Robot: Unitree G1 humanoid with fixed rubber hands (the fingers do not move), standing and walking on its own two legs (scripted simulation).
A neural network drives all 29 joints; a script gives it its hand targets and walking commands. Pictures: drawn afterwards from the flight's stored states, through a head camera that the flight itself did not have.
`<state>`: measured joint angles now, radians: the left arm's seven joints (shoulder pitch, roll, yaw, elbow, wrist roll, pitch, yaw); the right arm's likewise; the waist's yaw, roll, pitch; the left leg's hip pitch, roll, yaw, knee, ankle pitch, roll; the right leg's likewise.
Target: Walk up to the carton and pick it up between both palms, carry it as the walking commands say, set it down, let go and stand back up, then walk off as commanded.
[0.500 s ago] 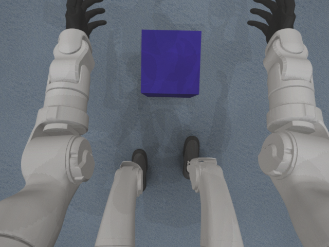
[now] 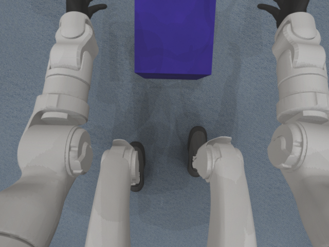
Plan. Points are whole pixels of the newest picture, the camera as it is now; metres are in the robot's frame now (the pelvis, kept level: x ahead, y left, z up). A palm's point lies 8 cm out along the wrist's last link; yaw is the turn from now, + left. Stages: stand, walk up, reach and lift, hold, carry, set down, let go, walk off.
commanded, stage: reach and lift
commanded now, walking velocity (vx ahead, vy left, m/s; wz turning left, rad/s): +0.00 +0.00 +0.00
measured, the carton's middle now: (172, 42) +0.55 -0.04 -0.40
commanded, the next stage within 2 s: none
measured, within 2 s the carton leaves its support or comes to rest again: neither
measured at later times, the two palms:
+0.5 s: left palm (104, 36) +0.54 +0.14 -0.27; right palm (249, 37) +0.53 -0.23 -0.28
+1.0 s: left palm (109, 42) +0.54 +0.14 -0.33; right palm (238, 43) +0.53 -0.22 -0.34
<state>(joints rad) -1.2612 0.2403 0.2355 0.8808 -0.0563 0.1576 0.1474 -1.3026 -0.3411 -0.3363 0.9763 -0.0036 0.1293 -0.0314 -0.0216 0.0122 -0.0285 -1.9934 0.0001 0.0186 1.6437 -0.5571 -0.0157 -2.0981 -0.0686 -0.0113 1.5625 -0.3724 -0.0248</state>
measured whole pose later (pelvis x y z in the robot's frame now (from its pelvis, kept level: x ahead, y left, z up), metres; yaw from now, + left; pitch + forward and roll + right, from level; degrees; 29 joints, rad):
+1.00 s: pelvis -0.03 +0.01 -0.16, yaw +0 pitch +35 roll +1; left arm -1.58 0.37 -0.01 1.13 -0.30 0.09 0.15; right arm -1.64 -0.47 -0.06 1.30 0.29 0.03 -0.10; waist -0.02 0.03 0.46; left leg -2.21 -0.02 0.01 2.27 -0.67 -0.01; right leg -2.33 -0.09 0.02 2.15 -0.43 -0.02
